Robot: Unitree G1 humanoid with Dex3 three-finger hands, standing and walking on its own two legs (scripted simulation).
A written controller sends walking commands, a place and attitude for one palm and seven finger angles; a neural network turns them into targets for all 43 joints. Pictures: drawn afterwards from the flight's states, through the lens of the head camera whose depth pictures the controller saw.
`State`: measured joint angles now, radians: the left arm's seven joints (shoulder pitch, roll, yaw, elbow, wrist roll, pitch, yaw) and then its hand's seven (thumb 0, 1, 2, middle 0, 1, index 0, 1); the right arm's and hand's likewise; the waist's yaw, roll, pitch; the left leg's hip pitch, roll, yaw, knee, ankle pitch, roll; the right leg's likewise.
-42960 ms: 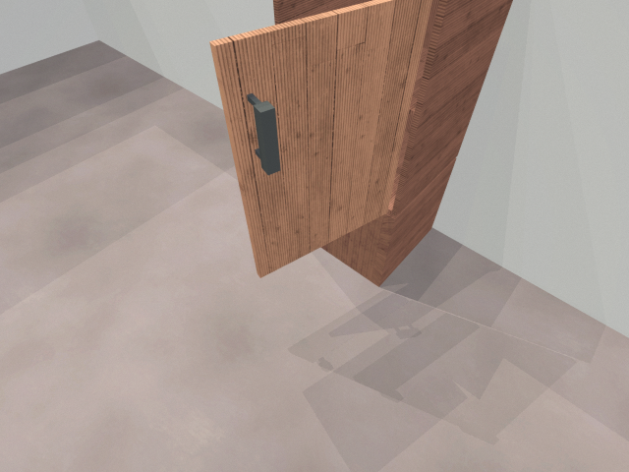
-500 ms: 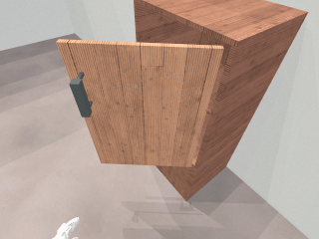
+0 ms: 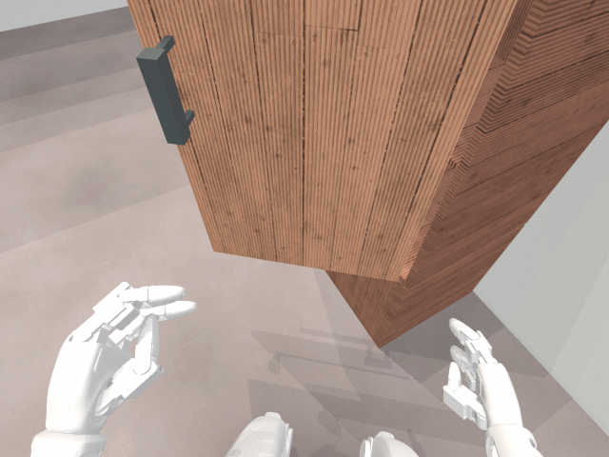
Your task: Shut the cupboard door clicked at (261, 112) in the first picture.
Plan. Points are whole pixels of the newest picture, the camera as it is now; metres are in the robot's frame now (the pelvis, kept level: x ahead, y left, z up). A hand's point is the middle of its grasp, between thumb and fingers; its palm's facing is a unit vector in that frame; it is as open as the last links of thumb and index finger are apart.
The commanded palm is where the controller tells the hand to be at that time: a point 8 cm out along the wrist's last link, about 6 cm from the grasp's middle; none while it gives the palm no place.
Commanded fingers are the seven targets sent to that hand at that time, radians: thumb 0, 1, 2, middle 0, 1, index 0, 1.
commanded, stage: raise the hand and make a fist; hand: left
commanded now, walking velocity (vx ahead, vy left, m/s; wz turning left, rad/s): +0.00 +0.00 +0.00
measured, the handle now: (173, 91) +0.51 +0.26 +0.18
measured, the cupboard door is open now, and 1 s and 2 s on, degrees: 50 50 50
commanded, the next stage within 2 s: bring the fist close to the handle in 1.30 s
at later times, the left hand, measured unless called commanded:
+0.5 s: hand (174, 314) +0.23 +0.17 +0.12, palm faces -0.11 -0.99 -0.05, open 3.2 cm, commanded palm +0.21 +0.24 +0.14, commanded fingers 0.00 0.90 0.90 -1.23 -1.42 -1.23 -1.42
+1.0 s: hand (128, 234) +0.27 +0.21 +0.20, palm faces +0.00 -1.00 -0.06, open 3.1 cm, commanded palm +0.24 +0.25 +0.19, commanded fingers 0.00 0.90 0.90 -1.30 -1.50 -1.30 -1.50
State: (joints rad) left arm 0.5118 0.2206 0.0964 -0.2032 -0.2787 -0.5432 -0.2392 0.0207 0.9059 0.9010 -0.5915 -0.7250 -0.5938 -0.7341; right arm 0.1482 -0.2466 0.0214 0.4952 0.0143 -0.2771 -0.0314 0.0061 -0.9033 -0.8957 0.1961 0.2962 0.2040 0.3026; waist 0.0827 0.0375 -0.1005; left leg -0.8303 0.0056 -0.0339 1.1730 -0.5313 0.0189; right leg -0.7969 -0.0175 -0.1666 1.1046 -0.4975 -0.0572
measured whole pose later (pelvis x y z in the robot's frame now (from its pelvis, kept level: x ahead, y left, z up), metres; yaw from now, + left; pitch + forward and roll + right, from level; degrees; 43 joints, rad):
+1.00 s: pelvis +0.03 +0.01 +0.07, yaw -1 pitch +1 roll -1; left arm 0.24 0.28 0.22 -0.18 -0.31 -0.06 -0.24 0.02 0.90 0.90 -1.30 -1.49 -1.30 -1.50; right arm 0.28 -0.25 0.07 0.57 0.06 -0.26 -0.07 0.01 -0.90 -0.90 0.20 0.30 0.21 0.30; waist 0.04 0.04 -0.05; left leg -0.34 -0.01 0.02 0.69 -0.37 0.04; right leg -0.34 -0.01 -0.10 0.66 -0.33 -0.02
